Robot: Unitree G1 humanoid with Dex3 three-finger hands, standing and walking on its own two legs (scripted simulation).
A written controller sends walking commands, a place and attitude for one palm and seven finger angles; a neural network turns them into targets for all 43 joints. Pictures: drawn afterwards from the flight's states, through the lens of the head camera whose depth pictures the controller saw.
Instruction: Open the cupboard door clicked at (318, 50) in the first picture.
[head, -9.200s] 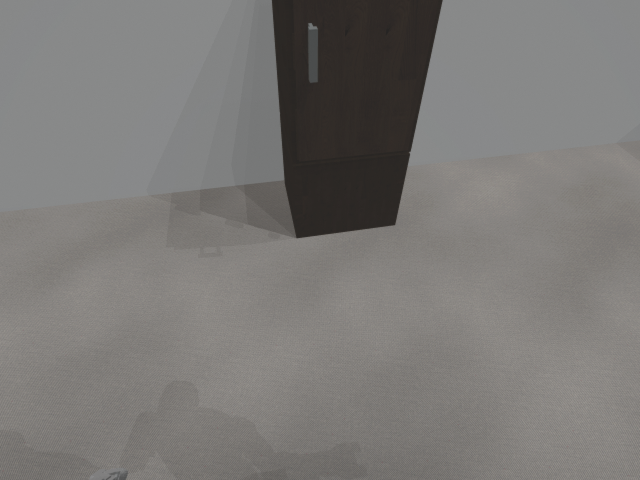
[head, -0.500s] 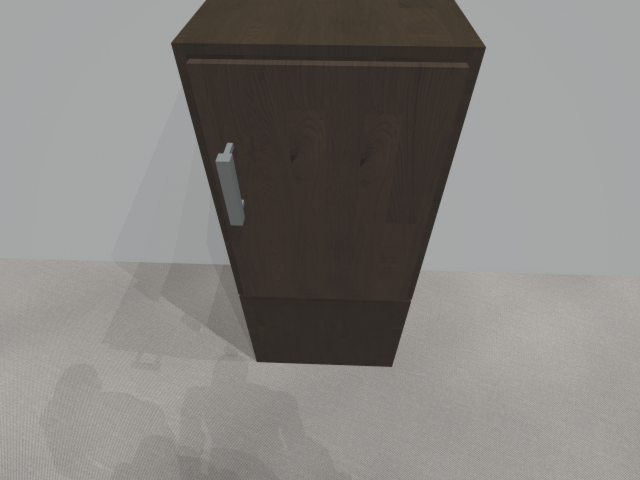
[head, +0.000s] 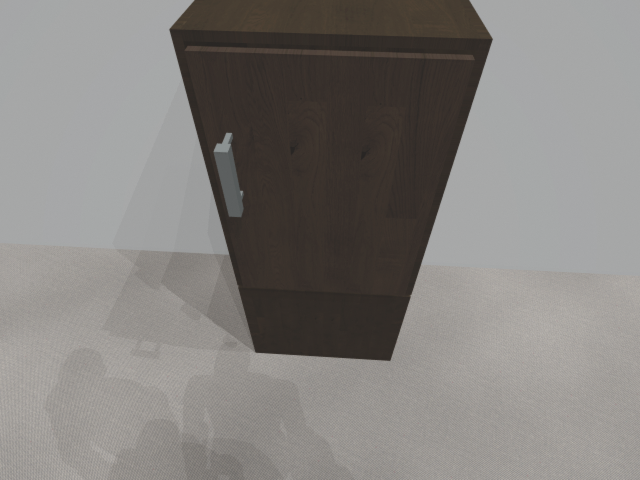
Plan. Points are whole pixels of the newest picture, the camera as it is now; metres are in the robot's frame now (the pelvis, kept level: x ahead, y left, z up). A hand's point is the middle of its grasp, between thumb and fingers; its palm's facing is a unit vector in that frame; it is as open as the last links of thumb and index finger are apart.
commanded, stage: look again from close up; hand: left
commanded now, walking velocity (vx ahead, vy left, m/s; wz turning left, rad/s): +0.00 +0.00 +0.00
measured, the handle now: (232, 175) +0.59 +0.20 +0.04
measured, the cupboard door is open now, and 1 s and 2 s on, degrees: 0 0 0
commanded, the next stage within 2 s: shuffle to correct the standing spot in 0.44 s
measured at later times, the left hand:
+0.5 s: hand out of the picture +0.02 +0.24 -0.18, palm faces +0.00 -0.98 -0.22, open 7.4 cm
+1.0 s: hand out of the picture +0.02 +0.18 -0.19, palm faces +0.02 -0.99 -0.16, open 7.4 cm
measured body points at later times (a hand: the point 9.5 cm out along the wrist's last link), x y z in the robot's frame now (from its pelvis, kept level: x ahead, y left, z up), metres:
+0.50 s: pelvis +0.00 +0.05 +0.00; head +0.01 +0.05 +0.45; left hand +0.02 +0.29 -0.16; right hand +0.01 -0.18 -0.16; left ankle -0.01 +0.14 -0.74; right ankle -0.02 -0.08 -0.74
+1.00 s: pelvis +0.05 +0.02 -0.01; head +0.07 +0.03 +0.44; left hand +0.02 +0.23 -0.18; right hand +0.05 -0.21 -0.17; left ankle +0.01 +0.13 -0.74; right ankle -0.02 -0.08 -0.74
